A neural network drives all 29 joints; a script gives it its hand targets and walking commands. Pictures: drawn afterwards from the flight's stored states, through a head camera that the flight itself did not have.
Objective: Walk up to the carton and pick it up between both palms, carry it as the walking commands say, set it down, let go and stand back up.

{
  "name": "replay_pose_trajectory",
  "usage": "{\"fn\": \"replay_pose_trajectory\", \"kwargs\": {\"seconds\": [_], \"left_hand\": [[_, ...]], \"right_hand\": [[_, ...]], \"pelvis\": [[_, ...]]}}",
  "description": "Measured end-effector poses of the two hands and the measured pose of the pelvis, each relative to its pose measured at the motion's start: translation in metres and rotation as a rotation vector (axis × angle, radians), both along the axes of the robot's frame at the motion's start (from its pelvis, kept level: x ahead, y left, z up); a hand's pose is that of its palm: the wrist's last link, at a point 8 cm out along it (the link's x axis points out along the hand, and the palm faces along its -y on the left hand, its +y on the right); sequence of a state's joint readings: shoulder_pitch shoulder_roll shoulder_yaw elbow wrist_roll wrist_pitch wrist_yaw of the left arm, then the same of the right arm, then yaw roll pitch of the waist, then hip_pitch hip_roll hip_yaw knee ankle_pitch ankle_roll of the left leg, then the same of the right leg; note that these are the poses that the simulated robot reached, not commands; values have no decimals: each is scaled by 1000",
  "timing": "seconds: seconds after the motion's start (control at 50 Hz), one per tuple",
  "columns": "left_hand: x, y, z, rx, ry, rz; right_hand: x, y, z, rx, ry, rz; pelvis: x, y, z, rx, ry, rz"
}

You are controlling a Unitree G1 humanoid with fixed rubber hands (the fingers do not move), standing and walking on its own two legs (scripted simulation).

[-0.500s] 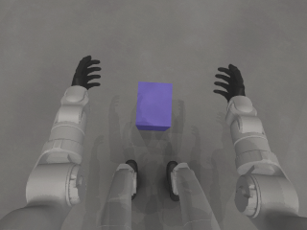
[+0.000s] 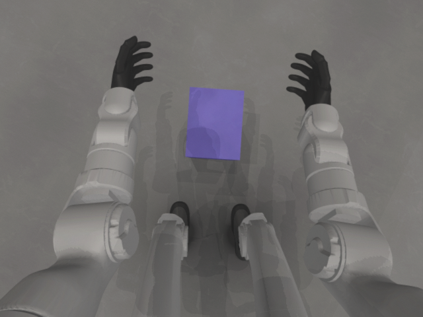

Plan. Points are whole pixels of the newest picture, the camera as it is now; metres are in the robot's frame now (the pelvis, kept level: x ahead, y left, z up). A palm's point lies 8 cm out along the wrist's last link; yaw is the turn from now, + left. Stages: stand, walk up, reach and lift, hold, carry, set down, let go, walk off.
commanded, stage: reach and lift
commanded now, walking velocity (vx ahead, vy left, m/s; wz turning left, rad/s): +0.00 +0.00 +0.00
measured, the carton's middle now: (213, 129) +0.46 -0.01 -0.51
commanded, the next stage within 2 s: none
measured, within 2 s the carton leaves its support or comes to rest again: neither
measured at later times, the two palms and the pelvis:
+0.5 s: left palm (145, 104) +0.49 +0.16 -0.29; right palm (287, 113) +0.46 -0.18 -0.28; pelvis -0.04 +0.01 -0.15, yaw -1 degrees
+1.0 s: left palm (157, 114) +0.49 +0.15 -0.42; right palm (268, 121) +0.47 -0.16 -0.41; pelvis -0.05 +0.01 -0.24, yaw -1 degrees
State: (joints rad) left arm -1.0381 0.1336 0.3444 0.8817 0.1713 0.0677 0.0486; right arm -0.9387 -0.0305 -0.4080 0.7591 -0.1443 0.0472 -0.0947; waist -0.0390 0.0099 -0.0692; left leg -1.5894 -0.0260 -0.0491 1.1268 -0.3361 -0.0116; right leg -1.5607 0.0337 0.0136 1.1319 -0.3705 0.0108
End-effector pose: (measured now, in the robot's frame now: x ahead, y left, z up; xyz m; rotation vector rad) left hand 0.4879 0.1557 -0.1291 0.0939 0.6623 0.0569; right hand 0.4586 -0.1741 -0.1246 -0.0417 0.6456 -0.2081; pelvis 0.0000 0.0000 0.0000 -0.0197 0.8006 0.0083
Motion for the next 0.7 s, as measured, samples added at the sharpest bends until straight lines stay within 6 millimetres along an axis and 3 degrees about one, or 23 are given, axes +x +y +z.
{"fn": "replay_pose_trajectory", "kwargs": {"seconds": [0.1, 0.4, 0.7], "left_hand": [[-1, -1, -27, 3, 12, -6], [2, 3, -130, 4, -7, 9], [7, 0, -209, -7, 15, -7]], "right_hand": [[-3, -1, -28, 1, 8, 0], [3, -3, -127, 1, -4, -15], [9, 7, -207, 21, 24, -5]], "pelvis": [[-5, 0, -25, -2, 22, -2], [-33, 5, -128, -5, 36, -8], [-45, 9, -193, -15, -4, -5]]}}
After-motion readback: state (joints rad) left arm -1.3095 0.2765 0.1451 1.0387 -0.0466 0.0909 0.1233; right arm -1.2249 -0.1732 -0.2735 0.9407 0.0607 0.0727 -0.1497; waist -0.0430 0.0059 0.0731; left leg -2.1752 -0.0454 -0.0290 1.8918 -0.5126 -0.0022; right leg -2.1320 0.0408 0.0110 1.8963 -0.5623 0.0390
